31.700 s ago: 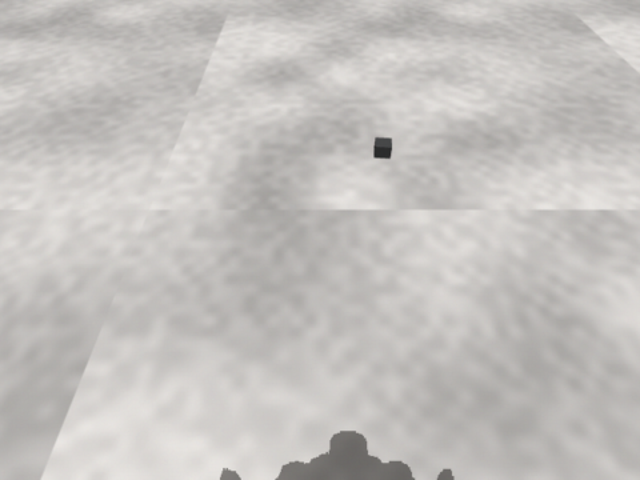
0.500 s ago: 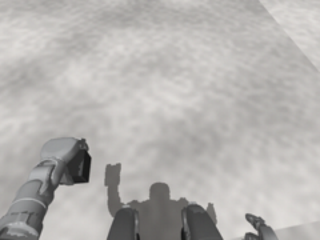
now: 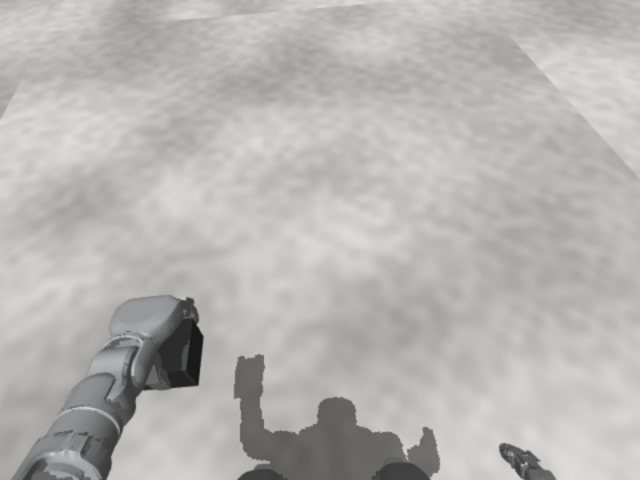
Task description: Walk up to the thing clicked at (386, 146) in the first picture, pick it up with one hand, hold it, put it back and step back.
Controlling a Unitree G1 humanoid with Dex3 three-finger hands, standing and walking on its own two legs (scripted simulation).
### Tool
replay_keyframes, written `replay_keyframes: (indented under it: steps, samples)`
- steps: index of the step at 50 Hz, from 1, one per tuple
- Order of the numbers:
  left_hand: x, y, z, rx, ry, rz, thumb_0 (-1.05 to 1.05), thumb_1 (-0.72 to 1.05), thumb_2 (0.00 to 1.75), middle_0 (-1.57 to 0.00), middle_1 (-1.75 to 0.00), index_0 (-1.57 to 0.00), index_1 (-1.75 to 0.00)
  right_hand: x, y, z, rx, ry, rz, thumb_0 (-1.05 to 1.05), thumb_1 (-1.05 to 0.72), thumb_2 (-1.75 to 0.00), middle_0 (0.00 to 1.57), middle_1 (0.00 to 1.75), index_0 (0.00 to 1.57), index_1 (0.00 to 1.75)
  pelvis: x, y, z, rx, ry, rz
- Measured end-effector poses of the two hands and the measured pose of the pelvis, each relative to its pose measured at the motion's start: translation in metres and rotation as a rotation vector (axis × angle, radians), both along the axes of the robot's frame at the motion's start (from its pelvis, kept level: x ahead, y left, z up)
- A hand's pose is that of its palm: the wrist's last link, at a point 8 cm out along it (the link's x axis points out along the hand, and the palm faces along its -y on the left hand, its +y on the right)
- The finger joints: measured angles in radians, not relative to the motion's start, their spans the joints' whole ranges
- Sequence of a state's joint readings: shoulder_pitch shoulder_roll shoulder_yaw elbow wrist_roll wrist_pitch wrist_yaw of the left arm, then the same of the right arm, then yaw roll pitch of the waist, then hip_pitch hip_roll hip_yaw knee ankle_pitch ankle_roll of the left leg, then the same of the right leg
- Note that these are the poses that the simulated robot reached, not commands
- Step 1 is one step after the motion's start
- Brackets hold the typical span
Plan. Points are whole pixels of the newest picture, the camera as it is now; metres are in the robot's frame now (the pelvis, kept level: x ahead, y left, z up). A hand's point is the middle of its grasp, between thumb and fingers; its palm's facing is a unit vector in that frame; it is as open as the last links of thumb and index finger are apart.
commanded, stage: hold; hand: left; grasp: from above
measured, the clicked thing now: (168, 354) +0.32 +0.24 -0.11
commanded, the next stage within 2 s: crouch in 1.90 s
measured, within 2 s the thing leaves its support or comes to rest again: neither
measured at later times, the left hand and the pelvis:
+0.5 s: hand (158, 327) +0.33 +0.22 -0.02, palm faces -0.46 -0.04 -0.89, open 10.7 cm; pelvis +0.02 +0.00 +0.02, yaw +0 degrees
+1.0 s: hand (157, 329) +0.31 +0.21 +0.00, palm faces -0.45 -0.03 -0.89, open 10.7 cm; pelvis +0.02 -0.01 +0.03, yaw -1 degrees
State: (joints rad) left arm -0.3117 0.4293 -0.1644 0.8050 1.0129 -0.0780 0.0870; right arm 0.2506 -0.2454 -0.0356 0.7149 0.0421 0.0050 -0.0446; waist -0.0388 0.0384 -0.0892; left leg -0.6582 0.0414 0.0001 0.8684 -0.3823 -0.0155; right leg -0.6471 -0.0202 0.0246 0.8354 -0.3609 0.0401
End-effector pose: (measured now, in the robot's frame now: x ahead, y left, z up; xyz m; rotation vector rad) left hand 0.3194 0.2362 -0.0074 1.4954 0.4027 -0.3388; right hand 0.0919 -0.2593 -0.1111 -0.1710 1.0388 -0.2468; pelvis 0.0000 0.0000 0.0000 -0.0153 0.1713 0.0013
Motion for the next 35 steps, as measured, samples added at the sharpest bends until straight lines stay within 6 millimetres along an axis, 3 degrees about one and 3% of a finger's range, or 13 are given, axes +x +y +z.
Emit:
replay_keyframes:
  steps: [21, 35]
  samples:
    - [0.014, -0.009, 0.038, 0.003, 0.006, -0.025, 0.0, -0.08, 0.52, -0.66, -0.49, -0.68, -0.47, 0.042, -0.001, 0.024, 0.011, -0.062, 0.008, 0.01, -0.9, -0.89, 0.21, 0.3, 0.2, 0.3, 0.023, -0.002, 0.021, 0.011, -0.057, -0.007]
    - [0.009, -0.014, 0.054, 0.002, 0.0, -0.037, 0.0, -0.09, 0.53, -0.67, -0.49, -0.69, -0.47, 0.053, -0.003, 0.032, 0.017, -0.091, 0.014, 0.01, -0.9, -0.89, 0.2, 0.3, 0.2, 0.3, 0.024, -0.005, 0.027, 0.017, -0.09, -0.011]
